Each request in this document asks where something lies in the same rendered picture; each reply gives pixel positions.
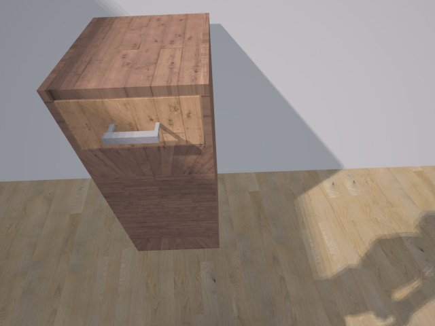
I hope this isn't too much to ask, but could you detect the cabinet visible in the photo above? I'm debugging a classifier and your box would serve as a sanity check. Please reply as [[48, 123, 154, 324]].
[[37, 13, 220, 251]]

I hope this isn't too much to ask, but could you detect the drawer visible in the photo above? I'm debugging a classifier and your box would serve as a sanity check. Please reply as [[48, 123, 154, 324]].
[[54, 94, 205, 149]]

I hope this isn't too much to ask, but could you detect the handle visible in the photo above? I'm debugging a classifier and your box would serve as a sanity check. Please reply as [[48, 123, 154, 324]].
[[102, 122, 160, 145]]

